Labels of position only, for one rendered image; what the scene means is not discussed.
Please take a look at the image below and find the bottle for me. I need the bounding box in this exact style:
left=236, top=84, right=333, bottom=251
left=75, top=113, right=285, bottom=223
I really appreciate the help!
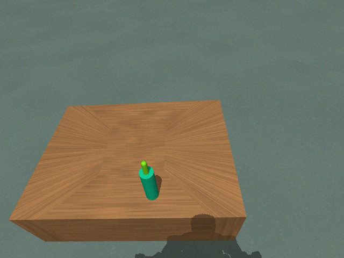
left=139, top=161, right=159, bottom=200

